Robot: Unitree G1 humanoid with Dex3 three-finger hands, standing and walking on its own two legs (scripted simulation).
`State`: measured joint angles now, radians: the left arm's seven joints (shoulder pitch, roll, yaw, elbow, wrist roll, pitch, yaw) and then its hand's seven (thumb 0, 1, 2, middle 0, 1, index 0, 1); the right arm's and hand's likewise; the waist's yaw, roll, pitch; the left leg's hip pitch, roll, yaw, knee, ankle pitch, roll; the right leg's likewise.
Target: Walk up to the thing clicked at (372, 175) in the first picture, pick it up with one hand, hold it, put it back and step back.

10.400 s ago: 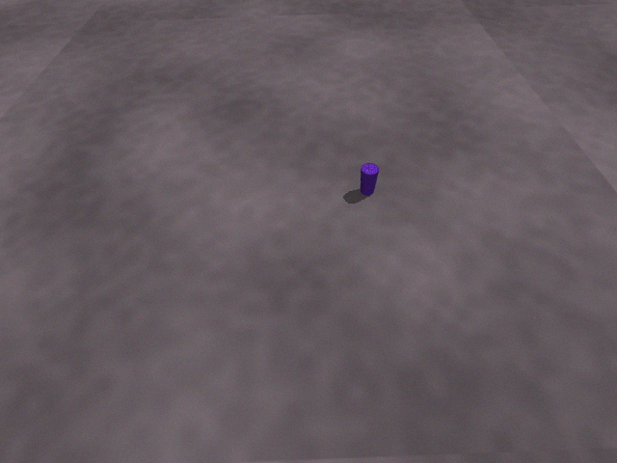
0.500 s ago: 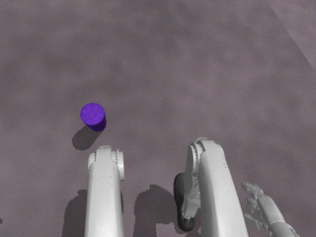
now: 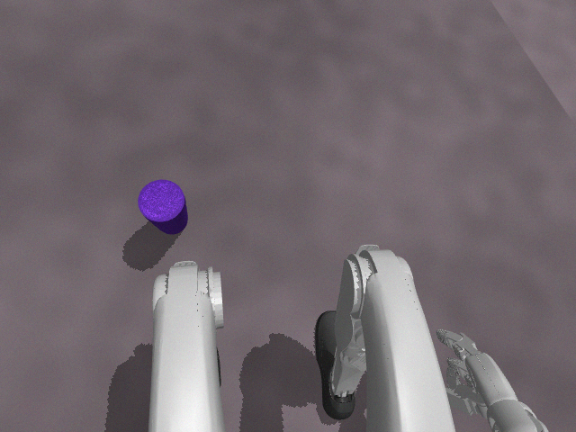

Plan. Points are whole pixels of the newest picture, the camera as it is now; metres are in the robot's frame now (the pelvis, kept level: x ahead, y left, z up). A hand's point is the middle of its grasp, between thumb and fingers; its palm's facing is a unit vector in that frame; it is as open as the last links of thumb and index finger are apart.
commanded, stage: approach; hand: left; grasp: from the side
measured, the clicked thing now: (167, 211) +0.46 +0.20 -0.30
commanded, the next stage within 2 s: close in in 0.42 s
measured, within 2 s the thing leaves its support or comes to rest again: neither
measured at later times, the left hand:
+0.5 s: hand (83, 214) +0.42 +0.31 -0.18, palm faces +0.07 -1.00 +0.02, open 17.3 cm
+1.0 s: hand (145, 218) +0.43 +0.23 -0.24, palm faces +0.07 -1.00 +0.01, open 17.6 cm
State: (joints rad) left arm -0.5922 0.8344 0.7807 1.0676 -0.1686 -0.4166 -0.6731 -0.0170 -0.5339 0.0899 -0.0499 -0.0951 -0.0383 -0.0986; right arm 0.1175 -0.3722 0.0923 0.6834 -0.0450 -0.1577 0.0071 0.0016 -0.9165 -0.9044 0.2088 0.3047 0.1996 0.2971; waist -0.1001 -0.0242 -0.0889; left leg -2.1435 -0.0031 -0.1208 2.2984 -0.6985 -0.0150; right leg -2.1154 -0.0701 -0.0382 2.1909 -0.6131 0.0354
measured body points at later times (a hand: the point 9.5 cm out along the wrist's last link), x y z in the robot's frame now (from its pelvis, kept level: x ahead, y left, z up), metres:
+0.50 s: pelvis +0.00 +0.01 -0.07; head +0.23 +0.13 +0.29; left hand +0.41 +0.36 -0.18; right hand +0.15 -0.27 -0.13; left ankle +0.08 +0.12 -0.34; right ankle +0.12 -0.14 -0.34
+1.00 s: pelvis -0.02 +0.02 -0.08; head +0.22 +0.16 +0.27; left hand +0.42 +0.28 -0.24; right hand +0.10 -0.25 -0.12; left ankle +0.08 +0.13 -0.34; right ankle +0.12 -0.14 -0.34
